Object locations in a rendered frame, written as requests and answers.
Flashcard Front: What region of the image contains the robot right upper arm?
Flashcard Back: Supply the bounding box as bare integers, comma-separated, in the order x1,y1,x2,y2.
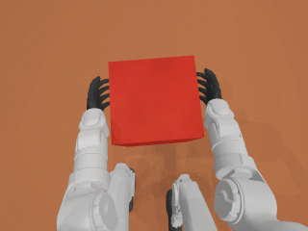
213,177,308,231

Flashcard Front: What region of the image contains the right robot thigh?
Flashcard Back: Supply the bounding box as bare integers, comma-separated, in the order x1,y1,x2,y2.
171,178,218,231

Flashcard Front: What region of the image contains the robot right shin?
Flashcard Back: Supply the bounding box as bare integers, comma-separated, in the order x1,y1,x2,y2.
171,174,198,227

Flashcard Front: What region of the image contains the robot left forearm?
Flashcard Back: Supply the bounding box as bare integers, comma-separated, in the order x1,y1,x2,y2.
57,108,110,231

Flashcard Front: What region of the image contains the carton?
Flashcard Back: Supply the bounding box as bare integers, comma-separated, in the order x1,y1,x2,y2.
108,55,205,147

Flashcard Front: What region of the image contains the robot right hand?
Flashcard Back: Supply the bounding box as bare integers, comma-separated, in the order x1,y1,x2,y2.
196,68,222,106

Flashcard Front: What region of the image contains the robot right forearm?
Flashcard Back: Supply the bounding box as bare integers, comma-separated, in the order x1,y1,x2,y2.
204,98,277,211

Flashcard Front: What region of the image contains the robot left hand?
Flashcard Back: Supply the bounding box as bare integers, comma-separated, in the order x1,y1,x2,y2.
87,76,110,111

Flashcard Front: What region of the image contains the robot left upper arm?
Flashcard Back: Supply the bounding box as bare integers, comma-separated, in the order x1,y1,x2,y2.
57,191,118,231

